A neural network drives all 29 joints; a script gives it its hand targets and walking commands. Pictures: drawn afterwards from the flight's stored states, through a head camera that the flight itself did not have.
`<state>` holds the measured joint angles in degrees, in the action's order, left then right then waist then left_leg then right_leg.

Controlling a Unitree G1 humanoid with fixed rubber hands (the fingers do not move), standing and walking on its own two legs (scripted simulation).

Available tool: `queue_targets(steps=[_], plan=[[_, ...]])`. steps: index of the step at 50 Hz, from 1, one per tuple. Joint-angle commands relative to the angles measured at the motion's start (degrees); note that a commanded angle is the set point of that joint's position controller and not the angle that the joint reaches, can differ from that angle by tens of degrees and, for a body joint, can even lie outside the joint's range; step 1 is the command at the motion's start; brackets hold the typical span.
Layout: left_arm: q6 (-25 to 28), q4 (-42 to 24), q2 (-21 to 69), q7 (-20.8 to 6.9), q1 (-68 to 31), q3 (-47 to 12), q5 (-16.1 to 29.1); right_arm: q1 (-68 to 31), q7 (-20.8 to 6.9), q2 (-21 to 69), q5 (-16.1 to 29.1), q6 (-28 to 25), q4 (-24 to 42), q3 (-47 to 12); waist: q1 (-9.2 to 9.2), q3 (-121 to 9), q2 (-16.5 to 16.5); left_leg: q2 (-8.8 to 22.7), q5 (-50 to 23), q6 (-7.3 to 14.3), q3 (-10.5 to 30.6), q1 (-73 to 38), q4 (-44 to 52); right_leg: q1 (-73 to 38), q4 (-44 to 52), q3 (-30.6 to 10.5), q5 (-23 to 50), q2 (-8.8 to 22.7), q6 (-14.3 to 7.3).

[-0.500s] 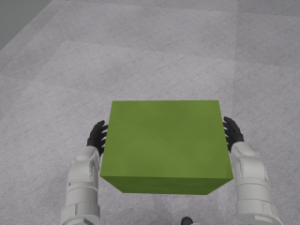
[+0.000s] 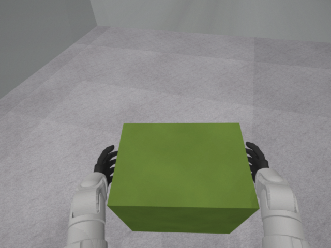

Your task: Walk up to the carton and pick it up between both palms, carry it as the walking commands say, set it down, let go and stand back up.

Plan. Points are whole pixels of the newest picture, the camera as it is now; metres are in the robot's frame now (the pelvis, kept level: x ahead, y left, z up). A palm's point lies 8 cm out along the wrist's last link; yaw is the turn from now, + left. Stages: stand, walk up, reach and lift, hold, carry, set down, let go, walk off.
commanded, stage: reach and lift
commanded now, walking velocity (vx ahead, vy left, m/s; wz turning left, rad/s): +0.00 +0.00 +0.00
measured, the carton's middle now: (180, 182) +0.31 +0.01 -0.04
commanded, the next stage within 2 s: hold in 0.98 s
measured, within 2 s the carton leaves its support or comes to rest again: neither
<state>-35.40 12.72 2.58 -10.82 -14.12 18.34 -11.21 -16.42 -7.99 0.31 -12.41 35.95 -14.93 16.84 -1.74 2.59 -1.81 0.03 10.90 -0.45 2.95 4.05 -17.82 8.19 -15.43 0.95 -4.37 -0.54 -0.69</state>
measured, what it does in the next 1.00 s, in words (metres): stands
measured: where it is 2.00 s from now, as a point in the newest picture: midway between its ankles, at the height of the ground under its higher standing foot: outside the picture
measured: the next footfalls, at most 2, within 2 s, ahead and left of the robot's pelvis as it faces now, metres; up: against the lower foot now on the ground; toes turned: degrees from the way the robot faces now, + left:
none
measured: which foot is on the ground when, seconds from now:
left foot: down 0.00-1.00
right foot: down 0.00-1.00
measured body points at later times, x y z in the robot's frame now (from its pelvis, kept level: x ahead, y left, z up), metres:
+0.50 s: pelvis +0.00 +0.01 +0.00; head -0.01 +0.00 +0.45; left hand +0.29 +0.20 +0.03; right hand +0.30 -0.19 +0.03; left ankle -0.01 +0.13 -0.75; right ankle +0.05 -0.11 -0.75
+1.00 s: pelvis +0.01 +0.01 +0.00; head +0.00 +0.00 +0.45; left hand +0.29 +0.20 +0.03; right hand +0.30 -0.19 +0.02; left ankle -0.01 +0.13 -0.75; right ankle +0.05 -0.11 -0.75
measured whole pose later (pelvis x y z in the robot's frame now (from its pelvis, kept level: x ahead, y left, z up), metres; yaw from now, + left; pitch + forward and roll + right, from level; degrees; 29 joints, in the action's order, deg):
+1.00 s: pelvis +0.01 +0.01 +0.00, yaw -1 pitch -4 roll +0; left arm -40.3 4.4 1.4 -9.2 -7.1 13.4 -8.8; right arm -9.0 -6.8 -0.1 -10.2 40.9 -6.0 12.8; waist -0.9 3.1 -1.5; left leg -0.2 10.6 0.0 2.4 -0.3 -14.7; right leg 4.4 -13.0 0.1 -4.2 -0.4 -0.2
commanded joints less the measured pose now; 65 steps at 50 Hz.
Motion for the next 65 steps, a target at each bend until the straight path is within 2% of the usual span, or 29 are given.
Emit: queue_targets(steps=[1, 10, 22, 48, 65], plan=[[0.1, -6.3, 44.3, -7.4, -29.6, -33.1, 9.4, -26.9, -10.0, 48.5, 11.2, -0.1, 6.6, -34.3, 0.28, -16.4, 1.7, -4.9, -6.0, 1.5, 0.9, 6.6, 5.0, -20.5, -0.6, -3.5, 7.8, -4.2, 0.6], [-2.3, -8.1, 43.6, -6.5, -28.5, -34.5, 9.9, -25.7, -9.4, 47.5, 11.4, 2.5, 8.7, -34.7, 1.21, -12.6, 1.1, -4.6, -3.2, 1.7, 1.2, 6.1, 5.9, -20.2, 0.1, -3.4, 4.6, -4.2, 0.3], [-2.5, -10.8, 43.3, -5.2, -26.4, -36.2, 10.5, -23.9, -8.9, 46.2, 12.5, 2.8, 12.1, -36.9, 1.29, -14.2, 1.1, -4.7, -5.5, 1.3, 1.5, 5.8, 5.6, -19.4, -0.5, -3.3, 6.3, -4.7, 0.3], [-2.9, -15.9, 38.4, -4.0, -19.8, -36.7, 10.8, -17.0, -6.6, 42.2, 12.6, 3.0, 17.4, -37.9, 1.0, -15.3, 1.5, -5.1, -12.0, 0.8, 1.0, 3.4, 6.0, -19.7, 0.0, -3.6, 12.8, -4.8, 0.3], [-2.8, -14.8, 37.6, -4.3, -20.9, -35.8, 10.2, -18.6, -6.7, 41.9, 12.2, 3.1, 17.0, -36.9, 0.45, -14.1, 1.5, -4.9, -8.4, 1.2, 0.7, 4.2, 6.5, -18.7, 0.6, -3.6, 8.0, -4.6, 0.0]])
